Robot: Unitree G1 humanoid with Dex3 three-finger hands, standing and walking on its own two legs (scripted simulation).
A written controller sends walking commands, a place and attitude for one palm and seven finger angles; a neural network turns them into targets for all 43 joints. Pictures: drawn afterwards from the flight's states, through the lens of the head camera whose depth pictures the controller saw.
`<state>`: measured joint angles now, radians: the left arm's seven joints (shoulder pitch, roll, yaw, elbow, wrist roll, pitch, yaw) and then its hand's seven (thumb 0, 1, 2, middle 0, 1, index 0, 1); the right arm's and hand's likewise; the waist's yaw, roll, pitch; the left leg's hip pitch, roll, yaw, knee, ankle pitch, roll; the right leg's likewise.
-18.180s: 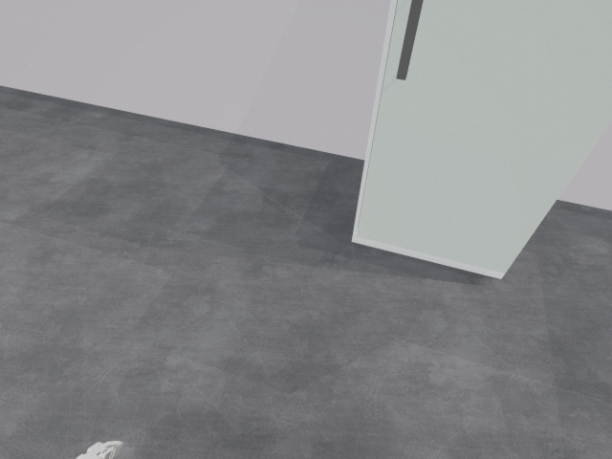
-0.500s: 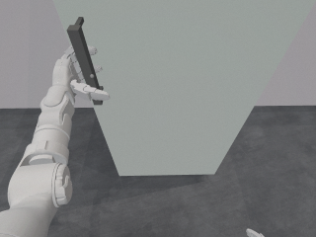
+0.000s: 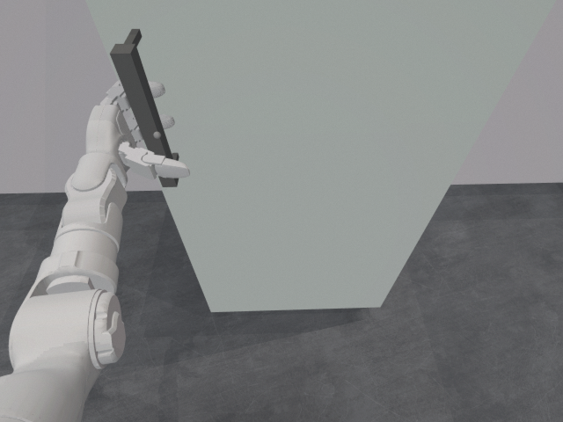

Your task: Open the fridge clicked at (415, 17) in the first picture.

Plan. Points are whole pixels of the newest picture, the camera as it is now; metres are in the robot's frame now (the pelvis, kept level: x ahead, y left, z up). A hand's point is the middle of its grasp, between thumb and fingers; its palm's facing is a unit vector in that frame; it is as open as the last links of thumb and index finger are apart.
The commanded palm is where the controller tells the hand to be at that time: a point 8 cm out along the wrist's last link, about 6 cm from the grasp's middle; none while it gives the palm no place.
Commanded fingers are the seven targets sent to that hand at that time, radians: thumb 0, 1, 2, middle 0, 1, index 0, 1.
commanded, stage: grip the handle and tug to test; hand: left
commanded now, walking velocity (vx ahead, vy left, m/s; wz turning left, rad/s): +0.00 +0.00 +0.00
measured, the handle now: (154, 117) +0.51 +0.19 +0.16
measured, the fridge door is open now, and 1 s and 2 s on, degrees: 0 0 0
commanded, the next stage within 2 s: move the hooked fingers beside the handle in 1.40 s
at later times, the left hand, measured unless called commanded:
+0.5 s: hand (161, 132) +0.48 +0.17 +0.16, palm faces +0.04 -1.00 +0.00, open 8.5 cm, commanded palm +0.45 +0.22 +0.17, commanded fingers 0.00 0.71 0.82 -0.43 -1.37 -0.43 -1.37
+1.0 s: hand (165, 133) +0.47 +0.16 +0.17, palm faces +0.02 -1.00 +0.00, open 5.3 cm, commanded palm +0.44 +0.22 +0.17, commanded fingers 0.00 0.90 0.90 -0.45 -1.40 -0.45 -1.40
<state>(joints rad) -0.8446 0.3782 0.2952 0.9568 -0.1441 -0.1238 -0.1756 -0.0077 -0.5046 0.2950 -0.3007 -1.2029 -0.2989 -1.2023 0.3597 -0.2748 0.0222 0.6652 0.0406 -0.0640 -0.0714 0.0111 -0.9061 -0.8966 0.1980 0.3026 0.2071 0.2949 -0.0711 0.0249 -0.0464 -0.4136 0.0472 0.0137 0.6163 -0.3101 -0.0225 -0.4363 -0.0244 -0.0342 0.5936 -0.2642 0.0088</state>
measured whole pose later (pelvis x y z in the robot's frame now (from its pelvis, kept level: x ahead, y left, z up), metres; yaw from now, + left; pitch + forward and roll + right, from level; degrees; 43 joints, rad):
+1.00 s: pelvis +0.01 +0.00 +0.00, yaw -1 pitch +6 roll +0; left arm -0.82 0.36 0.31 0.93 -0.13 -0.10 -0.16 0.00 0.71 0.85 -0.45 -1.40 -0.45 -1.40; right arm 0.33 -0.26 0.03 0.64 0.04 -0.05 -0.07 0.01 -0.91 -0.90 0.20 0.30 0.21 0.29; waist -0.08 0.03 -0.06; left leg -0.40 0.05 0.02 0.61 -0.32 -0.02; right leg -0.43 -0.02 -0.02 0.59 -0.27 0.01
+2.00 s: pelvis +0.05 +0.00 +0.01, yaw -4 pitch +3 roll +0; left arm -0.42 0.32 0.33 0.39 -0.21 0.15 -0.20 0.01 0.02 0.51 -0.29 -1.20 -0.32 -1.22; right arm 0.24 -0.24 0.03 0.56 0.04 0.02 -0.08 0.01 -0.91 -0.90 0.20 0.30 0.21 0.29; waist -0.04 0.04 -0.08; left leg -0.20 0.06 0.05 0.48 -0.31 -0.02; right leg -0.25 0.00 0.01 0.47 -0.28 0.00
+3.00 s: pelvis -0.01 +0.02 +0.00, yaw -2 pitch +7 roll -1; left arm -0.84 0.57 0.41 1.04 -0.16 -0.14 -0.34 -0.01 -0.50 0.29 -0.30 -1.20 -0.30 -1.20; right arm 0.42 -0.28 0.05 0.67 0.05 -0.08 -0.09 0.01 -0.90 -0.90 0.20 0.30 0.21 0.30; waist -0.09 0.01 -0.05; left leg -0.47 0.03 0.01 0.66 -0.32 0.00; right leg -0.49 -0.03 -0.01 0.60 -0.23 0.03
